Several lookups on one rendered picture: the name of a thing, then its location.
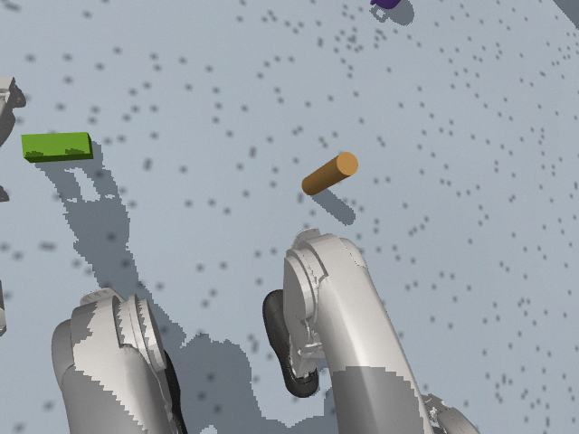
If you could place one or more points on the left robot foot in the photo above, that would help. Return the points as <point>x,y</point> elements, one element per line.
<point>175,395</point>

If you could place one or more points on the right robot hand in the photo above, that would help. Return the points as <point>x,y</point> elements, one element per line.
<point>450,420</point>

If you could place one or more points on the left robot hand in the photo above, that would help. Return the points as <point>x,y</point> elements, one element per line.
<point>10,97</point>

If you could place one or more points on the right robot foot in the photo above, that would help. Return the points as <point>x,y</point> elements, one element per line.
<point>279,336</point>

